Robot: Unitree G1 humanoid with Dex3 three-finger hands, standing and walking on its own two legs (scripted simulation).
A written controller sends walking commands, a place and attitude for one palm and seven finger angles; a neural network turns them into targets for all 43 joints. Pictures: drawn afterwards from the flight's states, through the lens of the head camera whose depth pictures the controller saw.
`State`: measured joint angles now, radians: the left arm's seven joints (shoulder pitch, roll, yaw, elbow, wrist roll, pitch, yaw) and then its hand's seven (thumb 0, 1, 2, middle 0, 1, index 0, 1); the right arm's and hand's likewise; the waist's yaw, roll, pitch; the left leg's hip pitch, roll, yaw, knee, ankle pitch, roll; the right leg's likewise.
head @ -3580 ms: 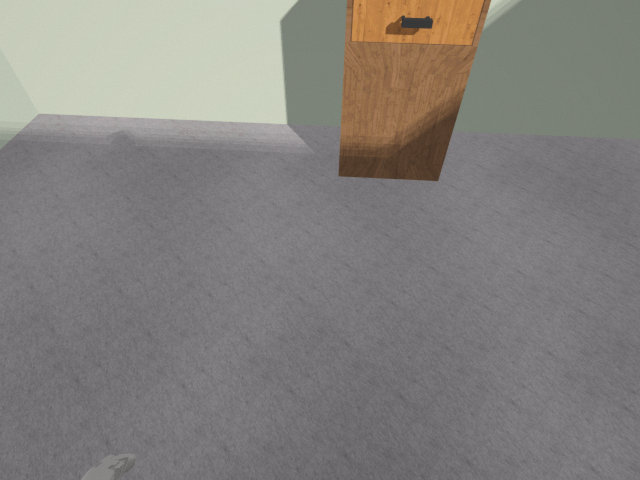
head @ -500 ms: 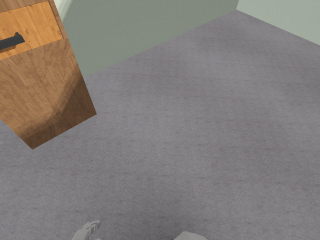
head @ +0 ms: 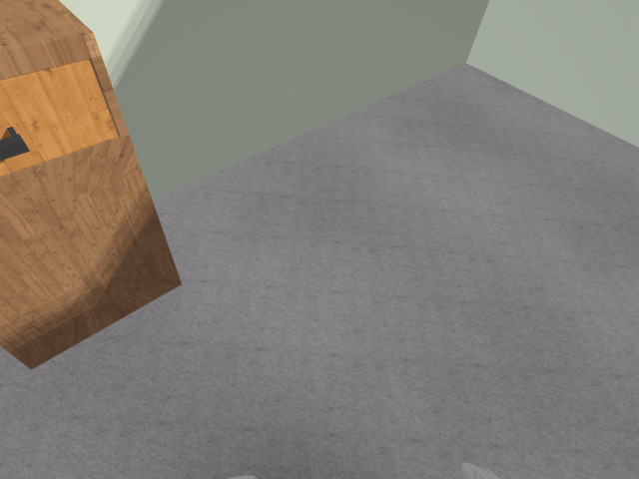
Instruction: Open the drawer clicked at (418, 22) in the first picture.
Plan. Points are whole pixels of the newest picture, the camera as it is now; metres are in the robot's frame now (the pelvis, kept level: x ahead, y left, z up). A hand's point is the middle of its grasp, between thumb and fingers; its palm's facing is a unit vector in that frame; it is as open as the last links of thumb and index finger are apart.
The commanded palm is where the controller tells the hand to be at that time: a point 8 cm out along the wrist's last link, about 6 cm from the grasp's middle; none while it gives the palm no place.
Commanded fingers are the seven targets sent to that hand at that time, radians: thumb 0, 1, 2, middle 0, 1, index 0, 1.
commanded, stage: walk to a spot facing it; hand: left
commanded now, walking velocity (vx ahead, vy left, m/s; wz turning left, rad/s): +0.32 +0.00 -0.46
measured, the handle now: out of the picture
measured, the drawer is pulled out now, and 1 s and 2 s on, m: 0.00 0.00 0.00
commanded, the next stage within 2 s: turn to face it in 0.24 s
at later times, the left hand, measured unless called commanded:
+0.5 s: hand (274, 343) +0.35 +0.11 -0.16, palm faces -0.21 -0.95 -0.24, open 7.4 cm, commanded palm none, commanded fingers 0.00 0.90 0.90 -0.20 -0.30 -0.20 -0.30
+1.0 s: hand (209, 390) +0.26 +0.20 -0.18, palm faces +0.16 -0.97 -0.20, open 7.3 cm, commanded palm none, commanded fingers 0.00 0.90 0.90 -0.20 -0.30 -0.20 -0.30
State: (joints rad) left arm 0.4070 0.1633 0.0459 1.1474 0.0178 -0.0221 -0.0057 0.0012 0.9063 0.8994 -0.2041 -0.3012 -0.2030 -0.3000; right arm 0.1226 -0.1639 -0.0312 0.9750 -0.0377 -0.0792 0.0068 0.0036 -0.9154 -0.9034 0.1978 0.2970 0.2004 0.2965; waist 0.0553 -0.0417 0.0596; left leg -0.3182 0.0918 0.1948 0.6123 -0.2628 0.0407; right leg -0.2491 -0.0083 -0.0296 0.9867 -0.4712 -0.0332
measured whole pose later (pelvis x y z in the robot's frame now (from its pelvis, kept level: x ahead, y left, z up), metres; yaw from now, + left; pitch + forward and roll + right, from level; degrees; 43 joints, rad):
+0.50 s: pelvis +0.18 -0.05 -0.02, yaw -10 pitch -1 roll +0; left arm 0.06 0.19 0.05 0.97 0.02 -0.05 0.00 0.00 0.91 0.90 -0.20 -0.30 -0.20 -0.30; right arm 0.42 -0.14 -0.04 1.13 -0.01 -0.01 -0.02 0.00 -0.91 -0.90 0.20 0.30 0.20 0.30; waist -0.06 0.03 0.12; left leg -0.19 0.15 0.16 1.00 -0.56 -0.04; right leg -0.44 -0.05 -0.18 0.67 -0.21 -0.08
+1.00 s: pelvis +0.21 -0.01 +0.00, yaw +7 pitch +1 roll -3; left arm 0.16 0.24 0.10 0.97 0.03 0.07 0.01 0.00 0.91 0.90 -0.20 -0.30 -0.20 -0.30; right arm 0.23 -0.18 -0.06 0.94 -0.03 0.02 -0.01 0.00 -0.91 -0.90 0.20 0.30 0.20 0.30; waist -0.01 -0.04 0.07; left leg -0.36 0.05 0.09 0.64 -0.30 0.05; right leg -0.53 -0.10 -0.12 1.10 -0.41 0.06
